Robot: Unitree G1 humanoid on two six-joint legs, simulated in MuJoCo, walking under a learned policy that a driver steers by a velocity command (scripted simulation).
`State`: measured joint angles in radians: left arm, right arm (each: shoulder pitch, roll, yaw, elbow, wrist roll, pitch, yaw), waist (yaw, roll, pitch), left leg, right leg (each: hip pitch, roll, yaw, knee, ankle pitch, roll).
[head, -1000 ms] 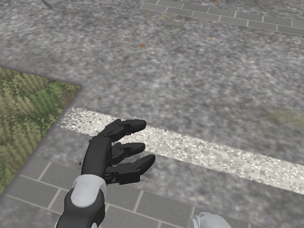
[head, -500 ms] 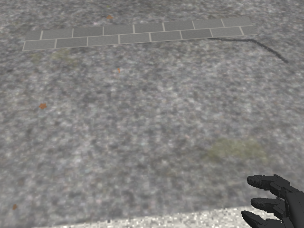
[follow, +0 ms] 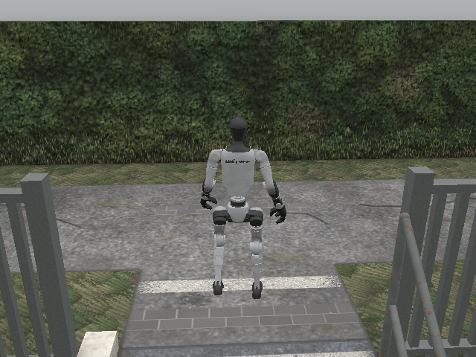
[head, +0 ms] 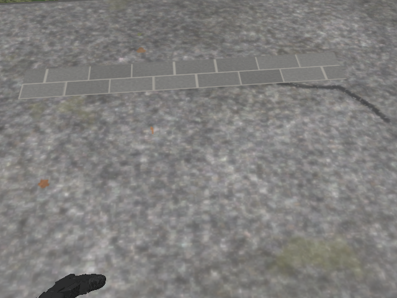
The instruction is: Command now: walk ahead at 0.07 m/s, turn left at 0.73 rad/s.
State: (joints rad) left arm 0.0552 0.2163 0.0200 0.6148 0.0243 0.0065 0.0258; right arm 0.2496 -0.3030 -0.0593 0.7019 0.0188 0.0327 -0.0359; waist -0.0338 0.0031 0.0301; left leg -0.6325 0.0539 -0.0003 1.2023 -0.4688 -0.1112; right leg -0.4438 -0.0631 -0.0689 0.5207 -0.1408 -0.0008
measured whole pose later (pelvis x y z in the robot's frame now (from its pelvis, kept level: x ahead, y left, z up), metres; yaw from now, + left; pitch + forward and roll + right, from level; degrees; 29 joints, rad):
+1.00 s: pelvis +0.04 +0.00 +0.01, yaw -10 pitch +4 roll +3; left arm 0.22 0.29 0.08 0.61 -0.02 0.03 0.04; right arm 0.04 -0.30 -0.11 0.65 -0.01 0.00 -0.05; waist 0.01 0.03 0.03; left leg -0.63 -0.04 -0.10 1.08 -0.33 -0.09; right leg -0.30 0.07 0.16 0.48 -0.24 -0.07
